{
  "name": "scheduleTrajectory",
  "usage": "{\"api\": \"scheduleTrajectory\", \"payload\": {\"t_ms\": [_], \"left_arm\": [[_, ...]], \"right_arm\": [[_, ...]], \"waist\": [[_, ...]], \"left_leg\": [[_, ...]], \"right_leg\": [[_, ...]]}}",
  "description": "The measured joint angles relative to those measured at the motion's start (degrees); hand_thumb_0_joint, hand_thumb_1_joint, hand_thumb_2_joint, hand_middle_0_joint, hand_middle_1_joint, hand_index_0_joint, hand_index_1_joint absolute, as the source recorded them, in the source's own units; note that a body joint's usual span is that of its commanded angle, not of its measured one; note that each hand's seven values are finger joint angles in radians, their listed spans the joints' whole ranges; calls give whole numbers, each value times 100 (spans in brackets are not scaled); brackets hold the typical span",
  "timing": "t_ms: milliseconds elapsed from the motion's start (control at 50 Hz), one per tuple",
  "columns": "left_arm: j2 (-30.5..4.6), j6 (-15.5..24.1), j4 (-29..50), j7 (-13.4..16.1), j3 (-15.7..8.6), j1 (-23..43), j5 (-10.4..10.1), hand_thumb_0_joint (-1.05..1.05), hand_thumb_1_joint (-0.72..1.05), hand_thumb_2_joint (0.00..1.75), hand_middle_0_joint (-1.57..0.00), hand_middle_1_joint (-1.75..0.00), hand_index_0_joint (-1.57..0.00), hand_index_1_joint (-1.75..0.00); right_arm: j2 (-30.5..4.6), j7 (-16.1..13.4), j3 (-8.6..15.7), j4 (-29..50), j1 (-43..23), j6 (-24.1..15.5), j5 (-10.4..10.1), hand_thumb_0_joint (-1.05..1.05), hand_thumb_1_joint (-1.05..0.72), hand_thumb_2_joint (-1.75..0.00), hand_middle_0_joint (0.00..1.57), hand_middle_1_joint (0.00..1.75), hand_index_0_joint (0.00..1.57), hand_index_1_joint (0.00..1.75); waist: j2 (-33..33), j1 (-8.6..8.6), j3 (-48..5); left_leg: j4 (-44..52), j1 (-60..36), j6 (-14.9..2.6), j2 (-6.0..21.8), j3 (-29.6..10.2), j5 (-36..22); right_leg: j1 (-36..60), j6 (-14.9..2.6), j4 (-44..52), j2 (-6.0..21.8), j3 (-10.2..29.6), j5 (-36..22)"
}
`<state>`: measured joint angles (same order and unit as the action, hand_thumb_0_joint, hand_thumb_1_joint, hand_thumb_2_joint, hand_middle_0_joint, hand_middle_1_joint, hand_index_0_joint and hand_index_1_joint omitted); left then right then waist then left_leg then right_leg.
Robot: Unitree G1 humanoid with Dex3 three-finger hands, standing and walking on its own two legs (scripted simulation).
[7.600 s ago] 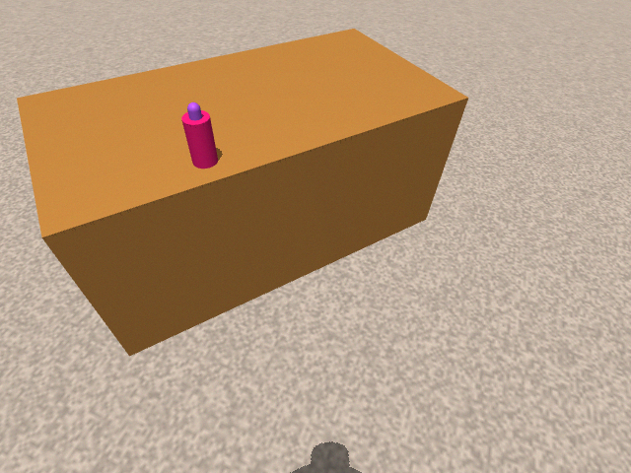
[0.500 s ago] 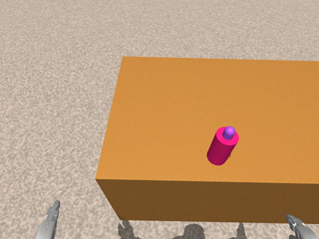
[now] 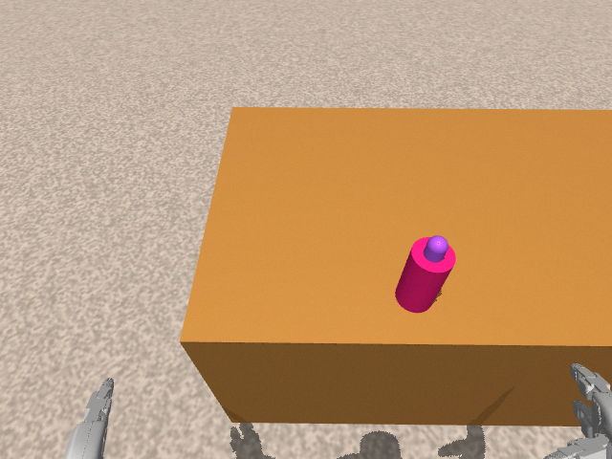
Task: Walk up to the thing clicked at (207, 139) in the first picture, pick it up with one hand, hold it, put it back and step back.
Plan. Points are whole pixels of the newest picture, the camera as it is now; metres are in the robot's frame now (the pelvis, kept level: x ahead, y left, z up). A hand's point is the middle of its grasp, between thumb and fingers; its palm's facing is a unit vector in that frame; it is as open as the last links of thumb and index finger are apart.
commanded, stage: go down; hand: right
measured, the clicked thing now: (425, 270) +0.43 -0.19 -0.06
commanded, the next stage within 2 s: approach in 1.66 s
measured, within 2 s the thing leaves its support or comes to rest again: neither
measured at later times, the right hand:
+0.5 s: hand (579, 347) +0.29 -0.35 -0.01, palm faces +0.15 +0.97 -0.17, open 17.7 cm
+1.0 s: hand (589, 315) +0.32 -0.37 +0.01, palm faces +0.17 +0.98 -0.14, open 17.4 cm
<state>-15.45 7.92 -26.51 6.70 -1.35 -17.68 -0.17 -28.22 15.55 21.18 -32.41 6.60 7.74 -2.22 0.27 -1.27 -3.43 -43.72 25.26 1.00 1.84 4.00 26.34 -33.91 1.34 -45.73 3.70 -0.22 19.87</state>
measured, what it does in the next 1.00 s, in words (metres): stands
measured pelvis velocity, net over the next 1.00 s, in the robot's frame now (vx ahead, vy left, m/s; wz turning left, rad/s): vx -0.01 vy -0.01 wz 0.02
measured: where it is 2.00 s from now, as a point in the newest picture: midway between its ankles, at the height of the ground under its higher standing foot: outside the picture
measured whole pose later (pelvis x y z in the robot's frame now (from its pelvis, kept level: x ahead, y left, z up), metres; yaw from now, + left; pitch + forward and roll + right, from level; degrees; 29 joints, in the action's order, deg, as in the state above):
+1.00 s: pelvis -0.01 -0.01 +0.00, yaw +1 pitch +12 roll +3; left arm -15.9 8.1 -26.7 6.3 1.2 -16.0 -0.2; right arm -43.5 27.8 31.8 -62.1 -21.6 -7.6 -5.0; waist 1.4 -4.9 -4.1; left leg -44.3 31.7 1.3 0.7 3.4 24.4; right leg -40.6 0.7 -47.7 4.8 -0.3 19.1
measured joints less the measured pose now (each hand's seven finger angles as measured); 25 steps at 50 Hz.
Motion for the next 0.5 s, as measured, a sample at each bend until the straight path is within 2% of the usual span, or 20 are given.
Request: {"api": "scheduleTrajectory", "payload": {"t_ms": [160,260,400,500], "left_arm": [[12,100,-37,21,177,44,-16,-1,-53,5,-6,-6,-6,-6],[3,137,-17,-17,197,-9,-4,-1,-53,5,-7,-6,-6,-6],[-47,90,-78,-1,195,58,-2,-1,-52,5,-6,-6,-6,-6],[-59,89,-110,16,211,145,15,-1,-52,5,-6,-6,-6,-5]], "right_arm": [[-453,435,272,-925,-970,-239,-130,-1,59,-5,3,7,4,6],[-656,677,450,-1551,-1417,-470,-155,-1,59,-5,3,7,4,6],[-909,853,692,-2124,-1949,-900,-152,-1,60,-5,3,7,4,6],[-1104,942,768,-2473,-2281,-1120,-143,-1,60,-5,3,7,4,6]], "waist": [[-25,-107,-27],[-15,-177,-11],[65,-230,48],[108,-269,43]], "left_leg": [[-8,100,-4,-26,-22,-86],[-8,185,1,-39,-66,-143],[-63,335,-3,-63,-80,-190],[-44,398,-7,-89,-69,-233]], "right_leg": [[-84,-13,-1,26,-13,-77],[-137,-26,21,43,-53,-128],[-274,-32,-23,69,-57,-173],[-352,-33,-34,90,-39,-199]]}}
